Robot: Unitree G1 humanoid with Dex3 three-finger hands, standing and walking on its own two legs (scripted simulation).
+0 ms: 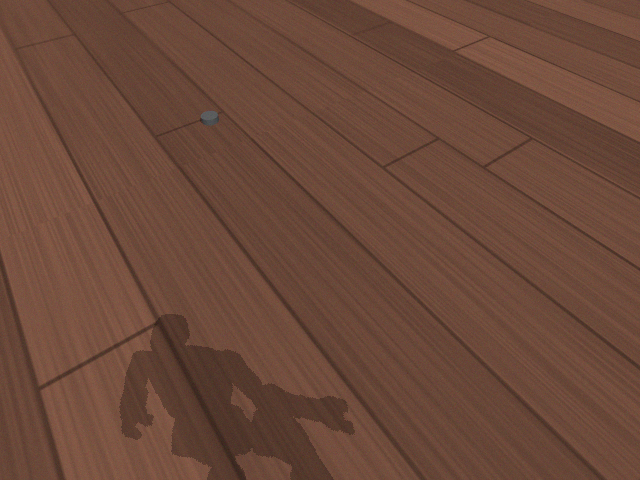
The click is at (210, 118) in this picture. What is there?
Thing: low tin
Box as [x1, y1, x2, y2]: [201, 111, 218, 125]
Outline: 201,114 201,119 204,124 210,125 218,121 217,113 214,111 206,111
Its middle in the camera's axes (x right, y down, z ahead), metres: -0.60 -0.67 +2.16
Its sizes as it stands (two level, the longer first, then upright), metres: 0.092 0.092 0.034
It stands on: the floor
